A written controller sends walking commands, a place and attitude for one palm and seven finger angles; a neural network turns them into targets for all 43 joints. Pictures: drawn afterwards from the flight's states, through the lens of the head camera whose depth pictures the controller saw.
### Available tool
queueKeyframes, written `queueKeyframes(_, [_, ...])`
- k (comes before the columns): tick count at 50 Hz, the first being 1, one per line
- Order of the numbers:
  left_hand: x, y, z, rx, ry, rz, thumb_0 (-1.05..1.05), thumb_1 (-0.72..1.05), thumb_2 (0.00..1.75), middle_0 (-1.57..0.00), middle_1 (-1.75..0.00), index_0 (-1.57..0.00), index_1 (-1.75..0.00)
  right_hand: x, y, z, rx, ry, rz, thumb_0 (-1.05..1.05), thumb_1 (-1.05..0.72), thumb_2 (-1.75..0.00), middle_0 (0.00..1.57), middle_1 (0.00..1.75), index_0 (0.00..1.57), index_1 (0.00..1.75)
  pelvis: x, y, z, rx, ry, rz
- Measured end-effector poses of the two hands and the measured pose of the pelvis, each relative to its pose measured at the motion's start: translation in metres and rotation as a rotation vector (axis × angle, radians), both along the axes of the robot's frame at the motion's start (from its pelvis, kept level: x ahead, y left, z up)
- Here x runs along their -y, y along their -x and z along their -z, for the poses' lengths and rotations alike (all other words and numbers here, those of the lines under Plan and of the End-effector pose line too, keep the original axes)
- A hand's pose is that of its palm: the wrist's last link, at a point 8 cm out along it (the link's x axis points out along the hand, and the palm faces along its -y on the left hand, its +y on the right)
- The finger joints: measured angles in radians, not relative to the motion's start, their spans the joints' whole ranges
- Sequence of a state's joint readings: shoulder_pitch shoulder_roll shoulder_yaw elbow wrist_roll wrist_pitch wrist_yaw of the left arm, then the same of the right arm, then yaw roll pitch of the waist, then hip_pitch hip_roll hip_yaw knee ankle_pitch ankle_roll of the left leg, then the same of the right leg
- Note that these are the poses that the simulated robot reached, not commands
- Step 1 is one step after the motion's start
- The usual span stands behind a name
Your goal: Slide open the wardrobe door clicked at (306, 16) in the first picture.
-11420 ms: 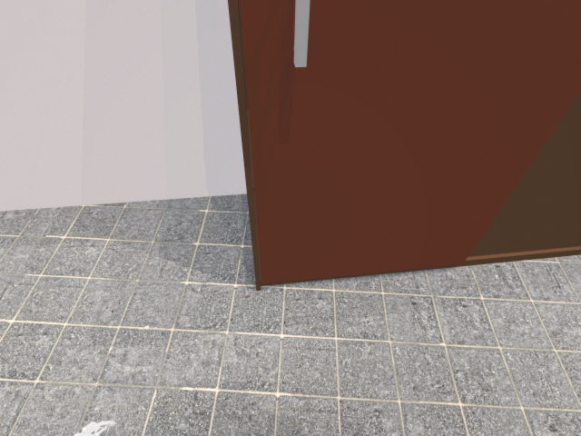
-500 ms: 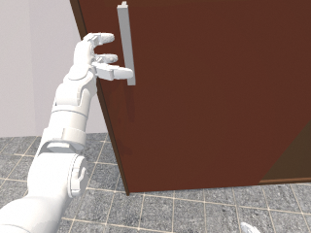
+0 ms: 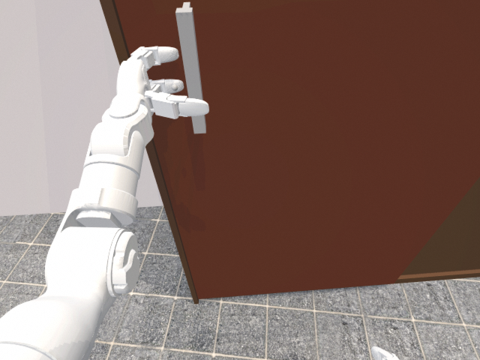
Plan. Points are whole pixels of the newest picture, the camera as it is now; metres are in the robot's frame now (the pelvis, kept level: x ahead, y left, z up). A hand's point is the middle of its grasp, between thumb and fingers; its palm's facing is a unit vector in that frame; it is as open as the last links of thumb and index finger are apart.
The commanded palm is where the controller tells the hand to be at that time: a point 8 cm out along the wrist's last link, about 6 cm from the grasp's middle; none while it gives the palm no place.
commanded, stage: slide the fingers in behind the handle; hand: left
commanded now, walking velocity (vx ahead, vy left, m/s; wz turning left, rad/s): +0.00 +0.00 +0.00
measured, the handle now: (193, 72) +0.50 +0.09 +0.26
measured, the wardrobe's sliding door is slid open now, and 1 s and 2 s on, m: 0.00 0.00 0.00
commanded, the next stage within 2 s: grip the handle and tug to test in 1.76 s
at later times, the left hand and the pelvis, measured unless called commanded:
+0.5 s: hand (182, 94) +0.44 +0.10 +0.26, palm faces +0.09 -1.00 +0.02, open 14.0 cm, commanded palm +0.41 +0.15 +0.25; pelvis +0.00 +0.00 +0.00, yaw +0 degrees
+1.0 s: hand (194, 93) +0.44 +0.08 +0.26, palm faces +0.10 -1.00 +0.02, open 14.0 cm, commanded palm +0.42 +0.13 +0.25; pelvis -0.01 -0.01 +0.00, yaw +0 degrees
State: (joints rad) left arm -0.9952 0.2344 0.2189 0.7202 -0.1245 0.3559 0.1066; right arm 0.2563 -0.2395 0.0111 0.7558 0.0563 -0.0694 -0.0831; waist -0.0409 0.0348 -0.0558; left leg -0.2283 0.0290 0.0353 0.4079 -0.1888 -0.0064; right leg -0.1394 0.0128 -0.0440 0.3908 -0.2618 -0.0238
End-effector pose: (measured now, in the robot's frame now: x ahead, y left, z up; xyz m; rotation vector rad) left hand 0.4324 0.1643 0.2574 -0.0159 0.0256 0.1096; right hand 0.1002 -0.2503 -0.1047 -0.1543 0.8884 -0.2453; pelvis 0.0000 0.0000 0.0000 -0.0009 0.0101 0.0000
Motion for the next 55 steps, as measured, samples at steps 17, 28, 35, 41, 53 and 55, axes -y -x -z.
queueKeyframes(17, [0.004,0.017,0.004,0.018,0.000,0.016,-0.01,-0.50,0.30,-0.30,-1.20,-0.30,-1.20,-0.004,-0.011,-0.005,0.028,0.001,-0.019,0.02,-0.90,-0.90,0.20,0.30,0.20,0.30,-0.001,0.003,0.000,0.020,0.001,-0.002])
queueKeyframes(28, [0.019,0.022,-0.001,0.023,0.004,0.016,-0.01,-0.50,0.30,-0.30,-1.20,-0.30,-1.20,-0.008,-0.020,-0.008,0.059,-0.012,-0.034,0.02,-0.90,-0.90,0.20,0.30,0.20,0.30,0.001,0.005,0.000,0.028,-0.002,0.000])
queueKeyframes(35, [0.021,0.020,0.001,-0.006,0.006,0.006,-0.01,-0.50,0.30,-0.29,-1.20,-0.30,-1.20,-0.006,-0.017,-0.006,0.044,-0.009,-0.040,0.02,-0.90,-0.90,0.20,0.30,0.20,0.30,0.004,0.007,0.000,0.028,-0.002,-0.005])
queueKeyframes(41, [0.028,0.021,-0.001,0.028,0.004,0.017,-0.01,-0.50,0.30,-0.29,-1.20,-0.30,-1.20,-0.002,-0.010,-0.002,0.027,-0.010,-0.033,0.02,-0.90,-0.90,0.20,0.30,0.20,0.30,0.005,0.006,0.000,0.025,-0.003,-0.006])
queueKeyframes(53, [0.034,0.020,0.001,0.011,0.014,0.013,-0.01,-0.50,0.30,-0.28,-1.20,-0.29,-1.20,0.003,-0.008,-0.002,0.019,-0.008,-0.023,0.02,-0.90,-0.90,0.20,0.30,0.20,0.30,0.008,0.005,0.000,0.025,-0.004,-0.004])
queueKeyframes(55, [0.034,0.020,0.001,0.014,0.017,0.013,-0.01,-0.50,0.30,-0.28,-1.20,-0.29,-1.20,0.003,-0.009,-0.002,0.023,-0.008,-0.022,0.02,-0.90,-0.90,0.20,0.30,0.20,0.30,0.008,0.005,0.000,0.026,-0.004,-0.003])
